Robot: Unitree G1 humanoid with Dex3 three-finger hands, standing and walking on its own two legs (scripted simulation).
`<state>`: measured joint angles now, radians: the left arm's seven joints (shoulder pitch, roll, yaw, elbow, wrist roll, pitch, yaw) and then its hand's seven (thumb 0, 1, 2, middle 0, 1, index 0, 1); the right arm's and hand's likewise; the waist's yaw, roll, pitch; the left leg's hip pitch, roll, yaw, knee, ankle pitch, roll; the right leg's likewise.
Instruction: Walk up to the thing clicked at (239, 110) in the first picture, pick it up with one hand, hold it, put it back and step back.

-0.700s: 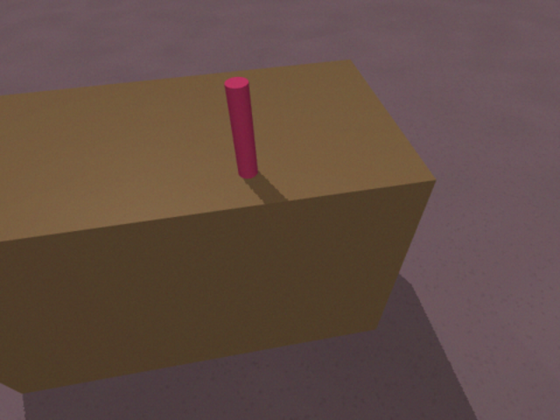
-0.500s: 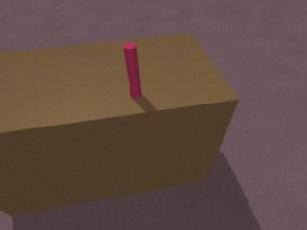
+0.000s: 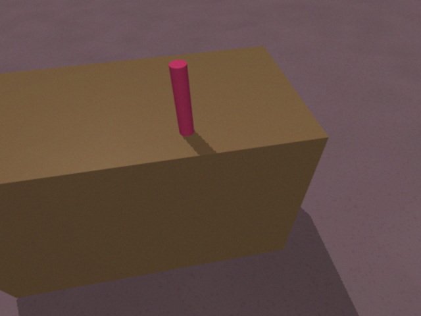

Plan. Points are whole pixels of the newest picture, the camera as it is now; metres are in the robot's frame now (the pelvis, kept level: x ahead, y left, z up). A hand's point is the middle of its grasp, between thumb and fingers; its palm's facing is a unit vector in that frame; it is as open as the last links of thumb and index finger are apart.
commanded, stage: stand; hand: left
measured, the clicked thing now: (182, 101) +0.64 +0.10 +0.07
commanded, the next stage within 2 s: walk up in 0.42 s
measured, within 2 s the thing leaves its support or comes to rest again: neither
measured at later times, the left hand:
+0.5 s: hand out of the picture +0.08 +0.26 -0.16, palm faces -0.03 -0.94 -0.33, open 7.4 cm
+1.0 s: hand out of the picture +0.14 +0.16 -0.17, palm faces +0.06 -0.95 -0.30, open 7.4 cm
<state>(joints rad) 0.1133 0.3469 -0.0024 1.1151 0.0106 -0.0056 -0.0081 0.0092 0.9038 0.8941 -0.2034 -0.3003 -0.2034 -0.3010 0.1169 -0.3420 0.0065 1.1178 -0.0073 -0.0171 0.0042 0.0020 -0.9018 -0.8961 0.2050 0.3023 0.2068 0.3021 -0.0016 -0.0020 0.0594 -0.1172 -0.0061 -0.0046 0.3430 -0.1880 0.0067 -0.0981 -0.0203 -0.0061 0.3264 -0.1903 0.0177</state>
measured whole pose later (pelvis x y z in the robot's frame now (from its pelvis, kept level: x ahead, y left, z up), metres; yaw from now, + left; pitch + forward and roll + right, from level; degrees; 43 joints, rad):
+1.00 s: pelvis +0.11 -0.11 -0.02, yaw +4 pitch -3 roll -1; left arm 0.31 0.40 0.08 0.84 0.04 0.01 -0.08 0.01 0.90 0.89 -0.21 -0.30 -0.21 -0.30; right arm 0.33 -0.41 -0.07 0.89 -0.01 -0.08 0.02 0.00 -0.90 -0.90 0.20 0.30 0.21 0.30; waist 0.04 -0.04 0.08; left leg -0.40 0.03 0.05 0.77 -0.38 0.04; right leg -0.22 -0.03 -0.09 0.61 -0.34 -0.03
